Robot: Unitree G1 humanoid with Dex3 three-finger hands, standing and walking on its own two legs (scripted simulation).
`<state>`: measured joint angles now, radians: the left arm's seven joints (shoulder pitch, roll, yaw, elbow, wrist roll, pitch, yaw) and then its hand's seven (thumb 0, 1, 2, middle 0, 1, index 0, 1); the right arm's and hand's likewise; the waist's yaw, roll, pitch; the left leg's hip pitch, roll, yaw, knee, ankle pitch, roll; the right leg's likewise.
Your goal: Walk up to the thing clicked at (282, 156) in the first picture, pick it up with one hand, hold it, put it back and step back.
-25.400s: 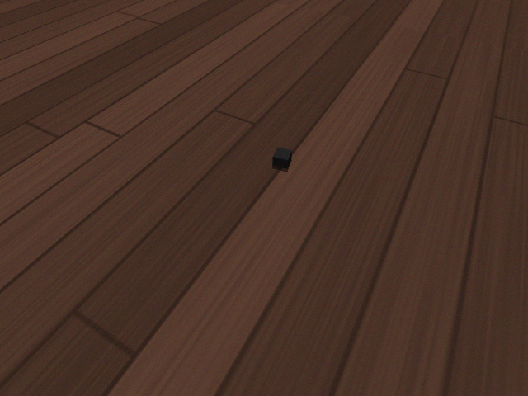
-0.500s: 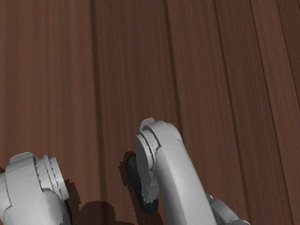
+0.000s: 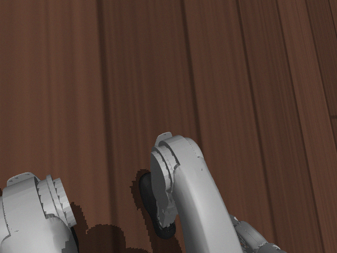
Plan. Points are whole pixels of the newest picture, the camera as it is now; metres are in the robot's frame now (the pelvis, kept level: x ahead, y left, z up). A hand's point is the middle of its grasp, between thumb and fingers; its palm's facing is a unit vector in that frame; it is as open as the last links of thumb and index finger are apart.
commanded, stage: open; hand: left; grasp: from above
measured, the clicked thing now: out of the picture +0.43 +0.34 -0.26
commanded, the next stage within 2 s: withdraw in 0.32 s
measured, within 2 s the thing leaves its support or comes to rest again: neither
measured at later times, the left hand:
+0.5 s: hand out of the picture +0.43 +0.35 -0.23, palm faces -0.47 -0.12 -0.87, open 13.9 cm
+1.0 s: hand out of the picture +0.43 +0.37 -0.06, palm faces -0.46 -0.12 -0.88, open 13.9 cm
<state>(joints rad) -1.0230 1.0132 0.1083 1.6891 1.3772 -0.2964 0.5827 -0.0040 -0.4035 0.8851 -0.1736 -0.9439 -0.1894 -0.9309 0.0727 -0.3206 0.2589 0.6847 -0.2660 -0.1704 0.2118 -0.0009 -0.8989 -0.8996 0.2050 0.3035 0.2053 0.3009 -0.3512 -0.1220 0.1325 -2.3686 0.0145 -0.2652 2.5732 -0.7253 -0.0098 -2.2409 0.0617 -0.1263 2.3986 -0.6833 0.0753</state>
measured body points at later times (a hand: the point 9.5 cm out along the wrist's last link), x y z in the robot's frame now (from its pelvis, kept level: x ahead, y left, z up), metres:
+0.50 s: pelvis +0.00 +0.00 +0.00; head +0.26 +0.13 +0.34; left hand +0.45 +0.35 -0.18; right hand +0.07 -0.27 -0.06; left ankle +0.06 +0.13 -0.26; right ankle +0.11 -0.13 -0.26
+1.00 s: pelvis -0.01 -0.01 +0.06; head +0.22 +0.08 +0.44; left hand +0.45 +0.37 -0.01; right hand +0.11 -0.26 -0.05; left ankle +0.06 +0.13 -0.26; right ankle +0.11 -0.13 -0.26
